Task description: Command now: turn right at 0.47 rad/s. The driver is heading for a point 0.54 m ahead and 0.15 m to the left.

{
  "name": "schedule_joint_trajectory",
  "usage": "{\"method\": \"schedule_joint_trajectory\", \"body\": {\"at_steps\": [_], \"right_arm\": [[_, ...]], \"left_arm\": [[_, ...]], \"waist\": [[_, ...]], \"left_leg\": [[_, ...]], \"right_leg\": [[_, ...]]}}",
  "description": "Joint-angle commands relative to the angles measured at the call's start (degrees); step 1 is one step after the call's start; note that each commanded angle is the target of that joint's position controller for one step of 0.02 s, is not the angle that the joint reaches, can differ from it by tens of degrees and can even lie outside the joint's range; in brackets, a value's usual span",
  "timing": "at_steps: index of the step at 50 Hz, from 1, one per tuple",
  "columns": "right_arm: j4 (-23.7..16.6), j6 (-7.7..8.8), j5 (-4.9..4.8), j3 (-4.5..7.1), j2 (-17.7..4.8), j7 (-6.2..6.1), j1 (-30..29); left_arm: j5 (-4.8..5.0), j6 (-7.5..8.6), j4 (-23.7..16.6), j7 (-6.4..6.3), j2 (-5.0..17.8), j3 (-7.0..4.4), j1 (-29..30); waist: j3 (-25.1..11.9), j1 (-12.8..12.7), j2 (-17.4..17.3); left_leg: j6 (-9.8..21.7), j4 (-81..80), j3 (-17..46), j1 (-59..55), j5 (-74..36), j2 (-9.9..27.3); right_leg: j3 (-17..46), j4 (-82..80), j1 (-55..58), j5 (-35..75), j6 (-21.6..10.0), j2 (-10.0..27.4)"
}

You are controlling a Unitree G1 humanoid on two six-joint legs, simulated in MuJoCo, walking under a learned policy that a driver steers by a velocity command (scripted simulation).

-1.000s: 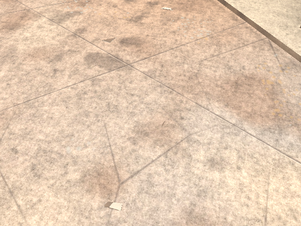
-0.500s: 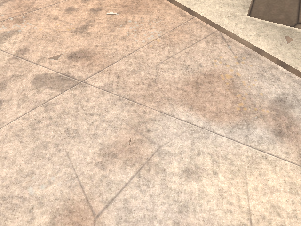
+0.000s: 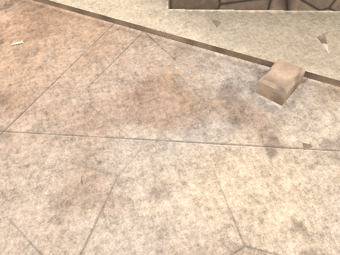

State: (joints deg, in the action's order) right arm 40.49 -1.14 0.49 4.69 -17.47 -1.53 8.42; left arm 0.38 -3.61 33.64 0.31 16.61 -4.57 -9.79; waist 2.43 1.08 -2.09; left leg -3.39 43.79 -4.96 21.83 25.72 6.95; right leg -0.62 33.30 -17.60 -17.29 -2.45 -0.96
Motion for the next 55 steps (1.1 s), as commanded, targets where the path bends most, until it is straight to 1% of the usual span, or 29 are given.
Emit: {"method": "schedule_joint_trajectory", "body": {"at_steps": [1, 3, 4, 6, 8, 9, 11, 13, 17, 18, 19, 20, 22, 23, 25, 28, 31, 33, 34, 35, 36, 37, 38, 40, 42, 45, 49, 53, 55], "right_arm": [[-5.73, 0.87, -0.48, 1.56, -6.79, -0.55, -4.81], [-3.39, 0.20, -0.29, 1.91, -6.44, -1.13, -2.48], [-2.50, -0.07, 0.04, 1.88, -6.09, -1.12, -0.38], [-0.73, -0.15, -0.43, 1.26, -4.15, -0.49, 2.68], [-0.12, -0.21, -0.72, 0.05, -1.68, 0.11, 2.52], [-0.50, -0.23, -0.68, -0.39, -1.20, 0.34, 1.13], [-1.41, -0.37, -0.83, -0.30, -3.02, 0.53, -0.23], [-2.09, -0.42, -1.27, 0.16, -5.27, 0.47, -0.23], [-1.87, 0.11, -0.85, -0.12, -4.68, 0.69, 3.13], [-2.34, 0.23, -0.52, 0.17, -6.22, 0.71, 3.18], [-2.55, 0.32, -0.51, 1.13, -9.74, 0.47, 3.33], [-2.34, 0.36, -1.17, 1.64, -10.14, 0.35, 4.72], [-2.95, 0.92, 0.24, 1.42, -9.26, 0.00, 6.74], [-3.25, 1.72, 0.60, 1.43, -9.52, -0.06, 6.88], [-4.26, 2.05, -0.88, 1.83, -9.85, -0.33, 2.14], [-4.91, -0.01, -1.63, 2.18, -9.25, -0.78, 0.59], [-5.87, -1.23, -1.83, 2.65, -9.84, -0.58, 0.10], [-6.66, -1.52, -2.68, 2.35, -9.03, -0.49, -1.67], [-6.57, -1.39, -2.34, 1.88, -7.10, -0.54, 0.00], [-6.85, -1.18, -1.19, 0.76, -2.49, -0.31, 2.48], [-8.22, -0.39, -1.07, 2.16, -6.89, -0.55, 1.82], [-7.02, -0.34, -1.33, 3.38, -10.41, -0.52, 2.17], [-5.47, -0.76, -1.55, 3.86, -10.75, -0.51, 3.18], [-4.16, -1.67, -1.47, 3.58, -8.54, -0.74, 4.24], [-5.51, -1.72, -1.94, 3.04, -6.87, -0.35, 2.25], [-8.03, -1.71, -1.83, 1.93, -4.87, 0.21, -1.82], [-10.09, -1.40, -1.67, 0.84, -3.94, 1.69, -3.81], [-10.10, -0.53, -1.87, 0.64, -4.02, 2.85, -2.90], [-8.90, -0.16, -2.02, 0.76, -3.84, 3.27, 0.02]], "left_arm": [[-2.61, 2.84, -3.52, -0.17, 11.87, -2.84, -4.90], [-0.66, 3.37, -3.13, -0.76, 7.87, -1.50, 0.75], [-0.30, 3.36, -2.98, -1.07, 6.39, -0.69, 2.94], [-1.28, 3.72, -2.10, -1.45, 2.43, 0.97, 4.05], [-1.88, 4.05, -0.70, -1.48, 0.81, 1.60, 4.16], [-2.14, 4.09, -0.03, -1.50, 1.48, 1.44, 3.57], [-2.41, 3.89, 1.31, -1.38, 4.01, 0.79, 2.40], [-1.80, 3.42, 2.00, -1.44, 6.47, 0.01, 2.47], [-0.13, 2.61, 3.26, -2.30, 7.51, -0.71, 2.36], [-0.13, 2.69, 3.51, -2.59, 6.95, -0.84, 1.41], [-1.21, 3.07, 2.42, -2.78, 5.64, -0.81, 0.92], [-1.80, 3.21, 1.42, -3.02, 4.27, -0.69, 3.37], [-1.17, 3.02, -0.42, -3.08, 2.51, -0.58, 9.60], [-0.56, 2.77, -0.21, -2.78, 2.97, -1.00, 8.85], [-0.23, 2.60, 0.60, -2.36, 3.21, -1.26, 5.42], [-0.34, 3.39, 0.73, -1.85, 0.91, -0.50, 5.63], [0.55, 3.89, 1.45, -0.71, 2.41, -0.94, 2.51], [0.25, 4.13, 2.80, -0.38, 3.23, -1.65, -1.87], [-0.27, 4.11, 3.03, -0.76, 5.89, -2.54, -3.79], [-1.50, 3.62, 1.88, -1.56, 11.36, -3.56, -3.74], [-3.65, 4.20, 1.23, -0.96, 12.25, -3.49, -2.90], [-3.38, 4.91, -0.10, -1.00, 9.06, -2.49, 0.70], [-2.46, 5.22, -0.20, -1.22, 6.68, -1.83, 4.07], [-1.11, 5.30, -0.65, -2.08, 5.18, -1.17, 5.93], [-1.41, 4.92, -0.13, -2.92, 4.83, -0.90, 3.42], [-1.57, 4.15, 1.02, -3.61, 6.26, -1.42, -0.82], [-0.40, 4.10, 1.76, -3.07, 9.63, -2.71, -3.03], [0.71, 5.16, 2.57, -1.60, 10.92, -3.24, -2.50], [1.54, 5.45, 3.38, -0.79, 11.21, -3.29, -1.67]], "waist": [[-8.67, -4.38, 12.30], [-6.99, -1.58, 9.08], [-7.22, -0.28, 9.64], [-9.01, 0.96, 9.72], [-8.36, 0.34, 9.61], [-7.50, -0.74, 10.02], [-5.60, -2.20, 10.48], [-3.30, -2.63, 10.20], [-3.11, -0.45, 7.29], [-3.67, -0.72, 4.85], [-4.98, -2.71, -2.95], [-6.23, -1.70, -9.31], [-5.09, 2.50, -14.13], [-5.27, 2.51, -11.33], [-5.56, -0.95, -4.39], [-7.39, -0.29, -5.89], [-8.91, -0.19, -8.45], [-8.58, -2.63, -7.78], [-8.76, -2.30, -3.46], [-8.10, -0.33, 13.43], [-6.32, -0.64, 18.18], [-4.02, 0.28, 11.84], [-2.19, 1.64, 9.04], [-1.50, 1.22, 8.57], [-2.42, -0.29, 8.81], [-4.12, -3.21, 9.42], [-4.79, -5.19, 10.74], [-2.52, -4.31, 10.26], [-2.54, -2.21, 9.54]], "left_leg": [[-0.78, 25.03, 7.01, 17.51, 10.00, -3.74], [-0.68, 23.37, 7.91, 16.71, 1.42, -2.81], [-1.36, 23.53, 7.39, 14.07, -2.34, -3.09], [-2.05, 20.25, 6.95, 7.70, -6.84, -3.02], [-2.01, 9.19, 6.87, 2.96, -8.45, -2.05], [-1.81, 4.88, 6.60, 0.85, -7.97, -1.98], [-1.29, 0.22, 5.59, -1.36, -4.82, -2.50], [-0.46, -1.91, 4.65, -0.40, -2.11, -3.36], [2.52, -12.94, 3.36, -3.51, -12.62, -4.60], [4.12, -14.95, 6.17, -5.34, -22.26, -3.37], [6.91, -13.70, 11.56, -7.48, -34.76, 0.11], [12.25, -17.72, 20.17, -8.33, -32.99, 4.31], [20.42, -24.86, 33.15, -13.76, -33.31, 11.65], [21.56, -24.85, 33.38, -15.15, -35.65, 12.23], [17.01, -22.36, 26.81, -15.42, -36.29, 8.31], [14.51, -20.55, 23.86, -13.82, -35.53, 4.02], [14.08, -20.02, 26.26, -11.37, -31.22, 3.29], [11.38, -18.26, 26.87, -6.94, -22.32, 0.75], [8.28, -13.69, 24.82, -0.72, -12.32, -2.16], [3.76, 1.89, 15.23, 11.08, 5.11, -10.71], [1.84, 14.28, 14.03, 14.32, 12.65, -10.69], [1.34, 21.91, 15.53, 13.83, 8.52, -8.49], [0.79, 24.45, 14.88, 14.19, 3.99, -7.98], [-0.99, 28.18, 13.39, 15.65, -2.44, -7.55], [-2.29, 26.84, 10.84, 15.64, -5.25, -7.29], [-3.64, 18.71, 9.12, 17.16, -5.08, -5.30], [-1.78, 9.09, 5.15, 13.43, -3.12, -3.14], [2.52, -1.42, 1.62, 5.32, -1.22, -3.59], [4.82, -8.89, -0.18, -1.30, -4.21, -4.58]], "right_leg": [[24.05, -13.20, 13.45, 33.41, -16.44, 20.89], [17.35, -12.89, 11.30, 26.13, -10.59, 14.81], [14.58, -12.91, 9.43, 28.44, -9.93, 13.46], [10.17, -13.18, 7.52, 29.27, -9.32, 11.65], [7.47, -13.58, 7.13, 24.20, -8.22, 10.39], [7.69, -14.03, 6.71, 21.35, -8.44, 10.81], [9.82, -14.60, 6.16, 16.18, -9.90, 12.69], [12.30, -14.14, 6.33, 13.50, -11.00, 14.59], [11.42, -9.84, 7.91, 18.92, -8.83, 14.68], [9.26, -7.07, 7.38, 16.12, -6.23, 12.55], [3.78, -1.93, 4.83, 11.99, -2.91, 7.30], [-2.82, 4.91, 1.15, 6.33, 1.22, 0.99], [0.71, 19.99, -11.53, -15.62, 3.44, -3.77], [3.93, 29.03, -14.86, -20.72, 3.79, -2.98], [5.62, 26.66, -15.91, -15.31, 4.27, -0.21], [3.03, 14.56, -9.32, -9.55, 6.04, -1.32], [2.17, 3.34, -2.04, -4.05, 5.90, -2.71], [0.73, -9.93, 6.02, 5.31, 4.64, -3.18], [5.29, -12.56, 12.56, 7.10, 2.54, 2.42], [21.88, -16.05, 17.04, 11.82, -4.11, 17.24], [32.58, -18.54, 8.66, 13.14, -12.60, 25.54], [28.41, -19.10, 6.11, 10.48, -13.35, 23.44], [21.47, -18.43, 4.91, 8.08, -10.47, 19.20], [13.86, -17.61, 6.21, 10.93, -8.36, 15.34], [9.09, -17.35, 8.10, 15.27, -9.08, 14.22], [7.84, -16.92, 15.00, 17.83, -10.79, 16.52], [7.83, -21.46, 14.72, -2.68, -10.61, 19.01], [4.43, -22.55, 10.30, -7.31, -9.17, 19.41], [1.98, -20.38, 8.18, -7.58, -8.02, 19.07]]}}
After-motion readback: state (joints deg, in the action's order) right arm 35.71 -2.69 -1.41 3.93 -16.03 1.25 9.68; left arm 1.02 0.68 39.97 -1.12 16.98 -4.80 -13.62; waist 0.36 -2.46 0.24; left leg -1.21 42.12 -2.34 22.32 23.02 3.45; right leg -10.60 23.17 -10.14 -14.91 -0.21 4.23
